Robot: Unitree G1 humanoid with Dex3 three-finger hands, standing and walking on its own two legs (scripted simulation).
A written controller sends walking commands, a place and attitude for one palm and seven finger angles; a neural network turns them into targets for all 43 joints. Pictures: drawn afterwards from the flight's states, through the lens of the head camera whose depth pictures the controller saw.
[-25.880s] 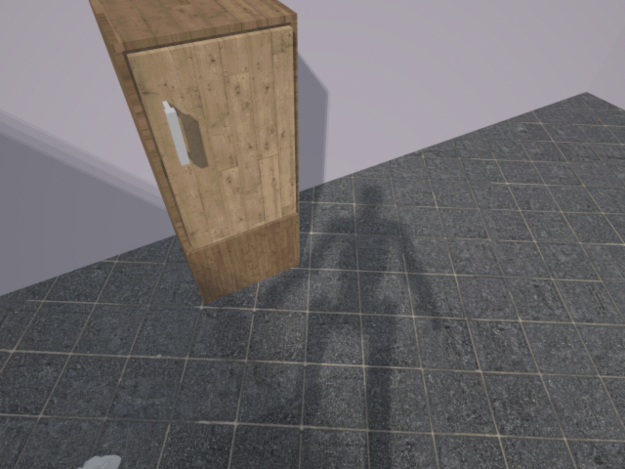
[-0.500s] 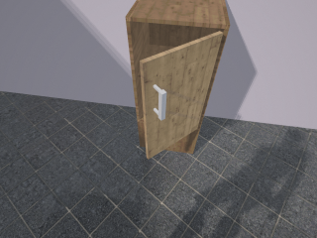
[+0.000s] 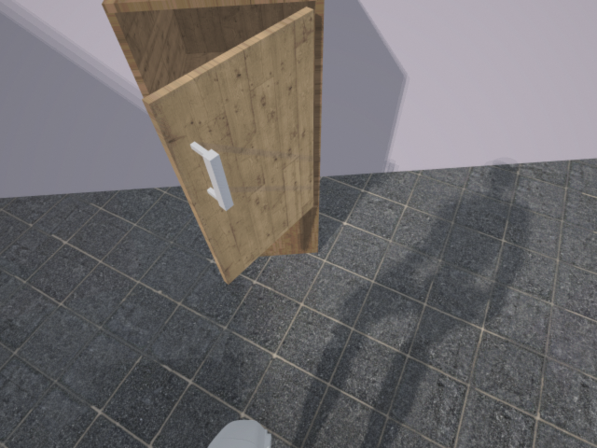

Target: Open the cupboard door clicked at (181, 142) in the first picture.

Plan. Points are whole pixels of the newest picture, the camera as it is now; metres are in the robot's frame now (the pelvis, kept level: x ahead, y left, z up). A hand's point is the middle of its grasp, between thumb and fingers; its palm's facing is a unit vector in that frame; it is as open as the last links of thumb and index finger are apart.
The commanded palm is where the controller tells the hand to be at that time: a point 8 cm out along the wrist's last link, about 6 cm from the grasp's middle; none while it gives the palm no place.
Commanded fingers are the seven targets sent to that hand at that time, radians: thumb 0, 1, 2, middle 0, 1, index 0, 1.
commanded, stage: walk to a spot facing it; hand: left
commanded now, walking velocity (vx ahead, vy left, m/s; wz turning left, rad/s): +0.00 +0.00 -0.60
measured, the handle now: (212, 176) +0.54 +0.21 -0.02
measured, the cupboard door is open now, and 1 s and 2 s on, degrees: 45 45 45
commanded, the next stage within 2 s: none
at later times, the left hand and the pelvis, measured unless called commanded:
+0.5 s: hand (190, 399) +0.19 +0.20 -0.16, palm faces -0.27 -0.93 -0.25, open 7.4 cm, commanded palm none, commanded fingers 0.00 0.90 0.90 -0.20 -0.30 -0.20 -0.30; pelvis +0.03 +0.02 -0.01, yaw -19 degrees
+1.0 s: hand (263, 357) +0.26 +0.09 -0.16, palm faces -0.59 -0.78 -0.20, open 7.4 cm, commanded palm none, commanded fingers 0.00 0.90 0.90 -0.20 -0.30 -0.20 -0.30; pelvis +0.05 +0.00 +0.00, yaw -38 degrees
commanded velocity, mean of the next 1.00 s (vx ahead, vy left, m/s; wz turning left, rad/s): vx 0.00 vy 0.00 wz -0.60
